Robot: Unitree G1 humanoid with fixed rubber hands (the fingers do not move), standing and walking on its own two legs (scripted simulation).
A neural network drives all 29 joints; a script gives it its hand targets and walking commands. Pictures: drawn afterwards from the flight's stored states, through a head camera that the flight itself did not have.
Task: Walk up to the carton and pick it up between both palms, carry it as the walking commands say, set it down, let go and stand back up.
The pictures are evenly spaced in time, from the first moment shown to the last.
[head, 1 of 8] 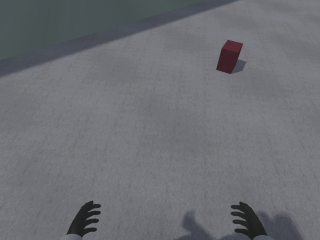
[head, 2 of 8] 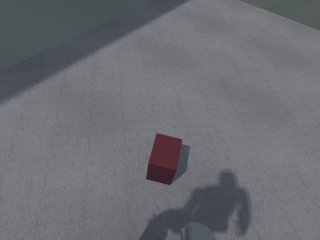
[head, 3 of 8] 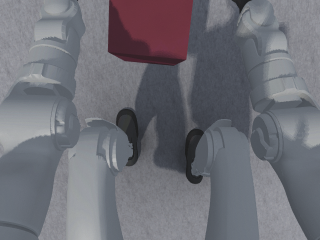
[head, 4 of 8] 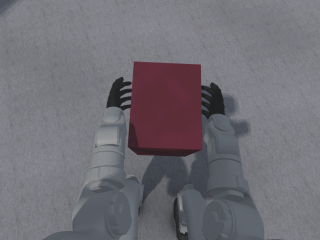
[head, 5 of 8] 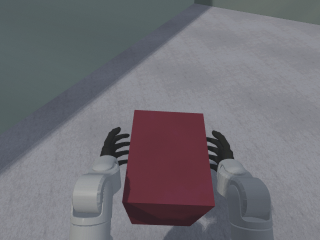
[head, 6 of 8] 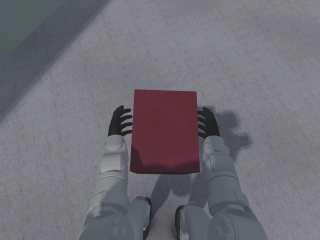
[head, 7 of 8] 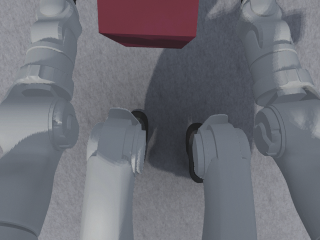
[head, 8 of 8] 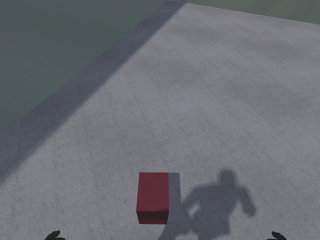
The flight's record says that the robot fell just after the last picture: no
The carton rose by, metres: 0.66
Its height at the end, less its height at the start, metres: +0.00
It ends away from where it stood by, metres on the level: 0.42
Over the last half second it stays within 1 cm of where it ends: yes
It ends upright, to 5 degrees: yes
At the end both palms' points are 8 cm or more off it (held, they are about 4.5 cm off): yes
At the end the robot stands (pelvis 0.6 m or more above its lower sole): yes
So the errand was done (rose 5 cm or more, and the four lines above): yes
